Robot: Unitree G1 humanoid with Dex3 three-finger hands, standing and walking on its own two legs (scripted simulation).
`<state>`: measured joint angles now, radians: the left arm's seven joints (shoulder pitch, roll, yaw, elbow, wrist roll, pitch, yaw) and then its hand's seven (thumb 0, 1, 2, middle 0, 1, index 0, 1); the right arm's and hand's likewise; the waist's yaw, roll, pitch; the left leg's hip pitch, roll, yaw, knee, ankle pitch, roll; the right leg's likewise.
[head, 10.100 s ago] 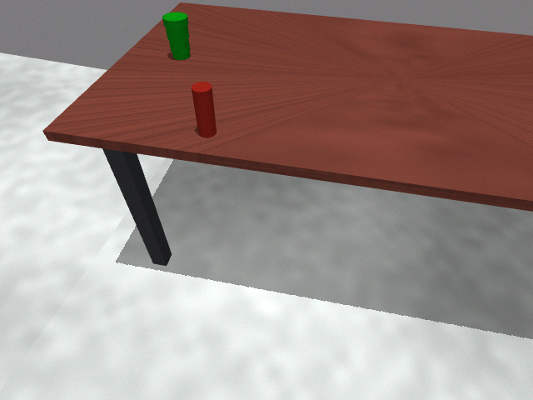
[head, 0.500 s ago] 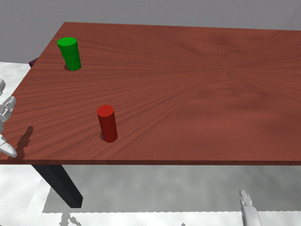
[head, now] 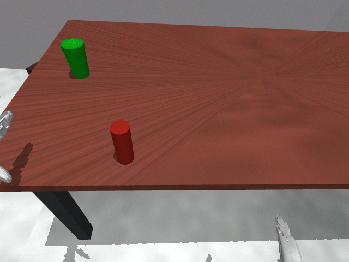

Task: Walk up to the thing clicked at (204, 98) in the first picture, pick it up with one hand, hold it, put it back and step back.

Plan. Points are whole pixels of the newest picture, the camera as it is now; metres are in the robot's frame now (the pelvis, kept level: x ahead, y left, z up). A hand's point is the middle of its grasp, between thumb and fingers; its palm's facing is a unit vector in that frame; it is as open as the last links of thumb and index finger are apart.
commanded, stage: go down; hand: left
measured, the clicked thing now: (123, 143) +0.42 +0.12 +0.03
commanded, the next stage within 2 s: approach in 0.60 s
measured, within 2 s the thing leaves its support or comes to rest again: neither
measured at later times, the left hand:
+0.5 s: hand (4, 144) +0.34 +0.32 +0.13, palm faces +0.00 -1.00 -0.01, open 17.4 cm
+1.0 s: hand (33, 152) +0.34 +0.29 +0.09, palm faces -0.07 -1.00 +0.04, open 17.3 cm
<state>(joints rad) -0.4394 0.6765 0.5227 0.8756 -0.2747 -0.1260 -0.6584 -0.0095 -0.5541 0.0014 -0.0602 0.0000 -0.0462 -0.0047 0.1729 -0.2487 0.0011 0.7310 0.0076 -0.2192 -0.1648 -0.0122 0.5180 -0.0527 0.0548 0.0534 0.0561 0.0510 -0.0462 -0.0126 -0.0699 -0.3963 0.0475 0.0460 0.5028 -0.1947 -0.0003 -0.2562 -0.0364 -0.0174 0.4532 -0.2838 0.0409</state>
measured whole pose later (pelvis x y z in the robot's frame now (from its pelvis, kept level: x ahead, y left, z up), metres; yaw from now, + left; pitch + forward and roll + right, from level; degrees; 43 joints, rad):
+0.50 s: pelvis +0.00 +0.00 +0.00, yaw +0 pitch +5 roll -1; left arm -0.42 0.66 0.51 0.83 -0.28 -0.11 -0.66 -0.01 -0.49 0.01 -0.05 0.00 -0.04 -0.01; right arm 0.19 -0.25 0.00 0.72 0.01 -0.23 -0.17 -0.01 0.52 -0.05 0.05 0.05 0.06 0.05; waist -0.03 -0.01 -0.07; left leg -0.39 0.05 0.04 0.51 -0.20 0.00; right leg -0.25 -0.04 -0.02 0.46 -0.29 0.04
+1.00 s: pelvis -0.01 +0.00 +0.00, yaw +0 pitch +5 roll -1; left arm -0.42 0.58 0.42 0.87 -0.29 -0.17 -0.63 -0.01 -0.47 0.02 -0.06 -0.01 -0.04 -0.02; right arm 0.20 -0.25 0.01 0.66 0.00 -0.23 -0.15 -0.01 0.55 -0.04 0.05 0.05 0.06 0.05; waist -0.04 -0.02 -0.07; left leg -0.43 0.04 0.04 0.54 -0.20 0.00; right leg -0.30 -0.04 -0.02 0.50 -0.30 0.04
